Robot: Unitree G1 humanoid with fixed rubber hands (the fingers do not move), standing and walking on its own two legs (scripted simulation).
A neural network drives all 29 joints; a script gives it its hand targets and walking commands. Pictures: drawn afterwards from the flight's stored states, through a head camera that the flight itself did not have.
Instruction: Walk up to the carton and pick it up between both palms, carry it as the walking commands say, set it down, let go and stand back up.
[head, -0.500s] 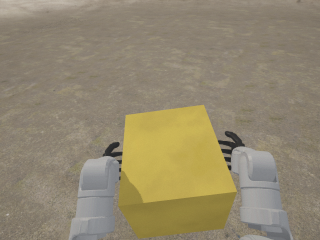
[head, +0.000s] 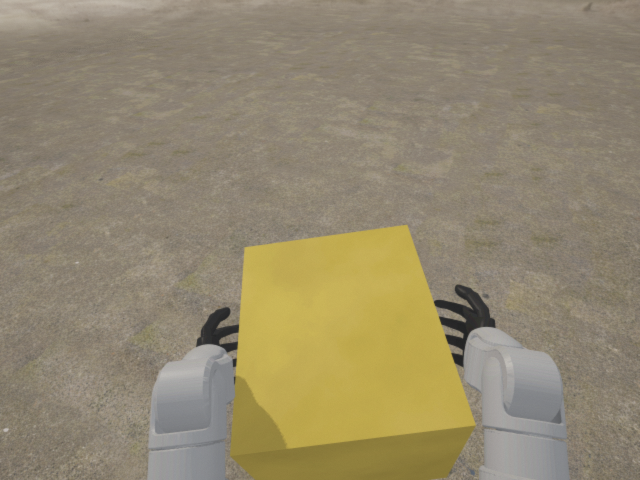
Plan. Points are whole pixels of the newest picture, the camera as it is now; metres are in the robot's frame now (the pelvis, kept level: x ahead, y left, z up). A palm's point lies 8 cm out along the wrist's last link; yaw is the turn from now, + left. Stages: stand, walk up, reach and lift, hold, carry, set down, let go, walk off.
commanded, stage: carry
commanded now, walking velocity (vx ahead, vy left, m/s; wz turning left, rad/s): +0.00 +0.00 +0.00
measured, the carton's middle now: (342, 359) +0.30 +0.00 +0.02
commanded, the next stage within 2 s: none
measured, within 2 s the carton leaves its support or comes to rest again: neither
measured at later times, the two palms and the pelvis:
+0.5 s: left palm (204, 356) +0.27 +0.17 +0.07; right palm (458, 333) +0.29 -0.14 +0.09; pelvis +0.01 +0.01 +0.00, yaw +1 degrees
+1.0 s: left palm (187, 389) +0.23 +0.18 +0.07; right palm (455, 358) +0.26 -0.13 +0.08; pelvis -0.02 +0.01 +0.00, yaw +2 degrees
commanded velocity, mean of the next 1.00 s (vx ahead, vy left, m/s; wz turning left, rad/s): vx -0.04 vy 0.00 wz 0.00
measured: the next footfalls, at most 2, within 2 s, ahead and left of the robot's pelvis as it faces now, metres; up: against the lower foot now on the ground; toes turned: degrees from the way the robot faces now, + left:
none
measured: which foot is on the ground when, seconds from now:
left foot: down 0.00-1.00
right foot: down 0.00-1.00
